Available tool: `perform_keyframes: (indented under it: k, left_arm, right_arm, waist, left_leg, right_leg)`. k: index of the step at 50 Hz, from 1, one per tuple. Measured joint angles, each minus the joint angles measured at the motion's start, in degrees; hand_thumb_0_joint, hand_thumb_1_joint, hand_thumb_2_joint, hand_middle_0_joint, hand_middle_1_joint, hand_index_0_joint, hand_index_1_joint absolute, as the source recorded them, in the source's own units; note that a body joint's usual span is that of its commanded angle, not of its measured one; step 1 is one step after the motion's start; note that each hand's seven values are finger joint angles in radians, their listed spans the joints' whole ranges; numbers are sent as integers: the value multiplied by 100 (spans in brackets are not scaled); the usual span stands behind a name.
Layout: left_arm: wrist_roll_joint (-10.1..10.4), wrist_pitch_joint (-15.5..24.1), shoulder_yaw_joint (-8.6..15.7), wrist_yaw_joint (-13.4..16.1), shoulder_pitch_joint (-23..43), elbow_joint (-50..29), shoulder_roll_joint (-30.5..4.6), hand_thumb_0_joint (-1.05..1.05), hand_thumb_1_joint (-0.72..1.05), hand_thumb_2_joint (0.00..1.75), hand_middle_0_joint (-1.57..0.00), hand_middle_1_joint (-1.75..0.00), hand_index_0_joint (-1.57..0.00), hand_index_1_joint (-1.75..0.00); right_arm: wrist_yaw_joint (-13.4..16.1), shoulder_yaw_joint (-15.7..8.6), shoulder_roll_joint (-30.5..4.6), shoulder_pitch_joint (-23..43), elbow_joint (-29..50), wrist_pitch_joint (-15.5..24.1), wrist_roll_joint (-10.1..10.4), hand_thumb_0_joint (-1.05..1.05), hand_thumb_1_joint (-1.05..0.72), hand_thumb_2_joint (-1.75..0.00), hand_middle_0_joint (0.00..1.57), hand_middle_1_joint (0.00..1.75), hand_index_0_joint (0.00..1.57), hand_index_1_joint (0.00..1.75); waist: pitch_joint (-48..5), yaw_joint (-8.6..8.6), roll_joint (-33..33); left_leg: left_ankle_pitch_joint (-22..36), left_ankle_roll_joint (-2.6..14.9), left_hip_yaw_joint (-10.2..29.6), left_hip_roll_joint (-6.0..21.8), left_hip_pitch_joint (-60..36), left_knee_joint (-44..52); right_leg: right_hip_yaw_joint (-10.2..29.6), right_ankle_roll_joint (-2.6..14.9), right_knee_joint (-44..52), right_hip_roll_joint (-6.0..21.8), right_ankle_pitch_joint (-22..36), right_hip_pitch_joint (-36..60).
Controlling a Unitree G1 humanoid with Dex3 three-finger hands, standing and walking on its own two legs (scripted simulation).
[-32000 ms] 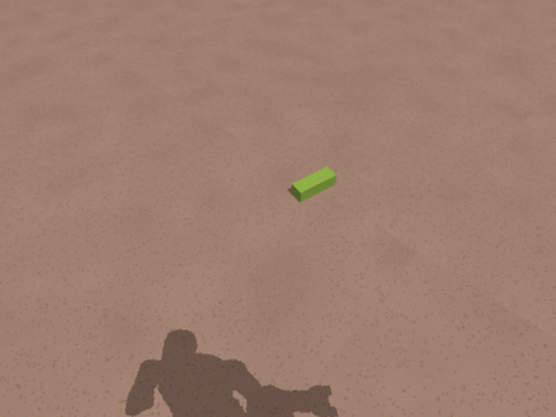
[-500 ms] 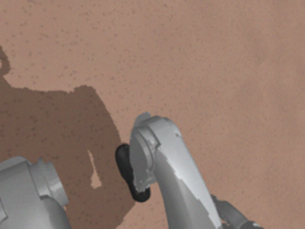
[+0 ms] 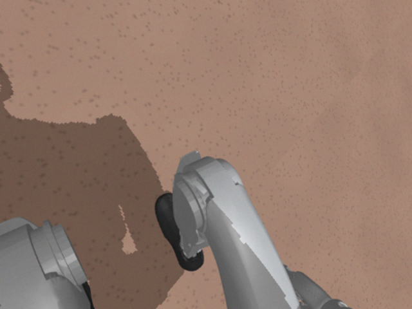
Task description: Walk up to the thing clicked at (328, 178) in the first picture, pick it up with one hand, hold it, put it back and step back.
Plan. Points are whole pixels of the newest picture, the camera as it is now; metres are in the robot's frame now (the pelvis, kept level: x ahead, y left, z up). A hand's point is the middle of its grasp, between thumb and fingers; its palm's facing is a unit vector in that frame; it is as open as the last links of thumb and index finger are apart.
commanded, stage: close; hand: left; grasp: from above
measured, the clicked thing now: out of the picture +0.47 +0.36 -0.28
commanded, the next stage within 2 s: settle in 0.36 s
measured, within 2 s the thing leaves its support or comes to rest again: leaves its support in 0.84 s
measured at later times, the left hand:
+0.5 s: hand out of the picture +0.46 +0.35 -0.25, palm faces -0.44 -0.15 -0.89, open 10.6 cm
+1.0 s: hand out of the picture +0.46 +0.36 -0.21, palm faces -0.37 -0.13 -0.92, open 10.3 cm
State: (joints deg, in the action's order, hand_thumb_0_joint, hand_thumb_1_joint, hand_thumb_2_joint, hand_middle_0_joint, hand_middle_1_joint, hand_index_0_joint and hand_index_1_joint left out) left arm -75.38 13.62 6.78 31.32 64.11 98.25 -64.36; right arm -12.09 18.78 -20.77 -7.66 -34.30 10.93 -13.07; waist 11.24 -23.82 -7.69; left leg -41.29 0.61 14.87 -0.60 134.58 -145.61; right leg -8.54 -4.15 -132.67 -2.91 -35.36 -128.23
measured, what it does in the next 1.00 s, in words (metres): stands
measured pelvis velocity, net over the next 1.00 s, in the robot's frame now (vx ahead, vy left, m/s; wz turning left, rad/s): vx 0.00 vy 0.00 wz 0.02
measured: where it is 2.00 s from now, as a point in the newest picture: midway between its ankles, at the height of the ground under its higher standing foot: (137, 277)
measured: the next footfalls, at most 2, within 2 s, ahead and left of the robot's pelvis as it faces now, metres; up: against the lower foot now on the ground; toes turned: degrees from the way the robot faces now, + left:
none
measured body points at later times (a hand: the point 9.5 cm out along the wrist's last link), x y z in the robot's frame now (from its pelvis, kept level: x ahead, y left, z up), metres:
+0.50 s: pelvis +0.00 +0.00 +0.00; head +0.29 +0.14 +0.32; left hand +0.48 +0.36 -0.20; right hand +0.05 -0.26 -0.04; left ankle +0.06 +0.12 -0.28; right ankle +0.13 -0.13 -0.28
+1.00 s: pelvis +0.00 +0.00 +0.01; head +0.27 +0.15 +0.34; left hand +0.48 +0.36 -0.16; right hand +0.08 -0.27 -0.04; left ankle +0.06 +0.12 -0.28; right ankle +0.13 -0.13 -0.27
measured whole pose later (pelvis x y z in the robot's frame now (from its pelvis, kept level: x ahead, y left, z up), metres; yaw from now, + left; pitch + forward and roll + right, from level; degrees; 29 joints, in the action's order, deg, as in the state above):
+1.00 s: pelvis +0.00 +0.00 +0.01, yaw +1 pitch +32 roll -16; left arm -73.3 10.2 7.6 23.6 56.8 79.6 -55.6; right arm -12.4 12.5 -20.2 -9.7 -34.7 7.9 -10.8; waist 4.6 -19.7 -4.8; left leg -41.2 0.3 13.8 -1.5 135.3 -143.0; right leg -8.2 -2.5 -131.2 -1.2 -36.5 -128.6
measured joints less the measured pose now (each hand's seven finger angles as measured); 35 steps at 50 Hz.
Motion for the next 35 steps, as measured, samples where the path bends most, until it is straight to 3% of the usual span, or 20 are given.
perform_keyframes:
  k: [24, 35]
  left_arm:
    - [52, 146, -98, -66, 59, -62, -160, 0, -8, 69, -48, -86, -52, -83]
    - [25, 17, 9, -166, -88, -318, 3, 0, -7, 64, -52, -81, -56, -78]
  right_arm:
    - [135, 141, -13, 105, 52, -162, -64, 0, -90, -90, 20, 30, 20, 30]
    - [123, 59, 36, -20, 61, -188, -33, 0, -91, -90, 20, 30, 20, 30]
  waist:
    - [124, 17, -76]
    - [4, 62, -32]
  left_leg:
    - [12, -57, 86, -10, -76, 6]
    - [12, -30, 69, -12, -34, 33]
  right_leg:
    - [-64, -49, 29, 5, 40, 71]
    - [-68, 16, 63, 21, 24, 54]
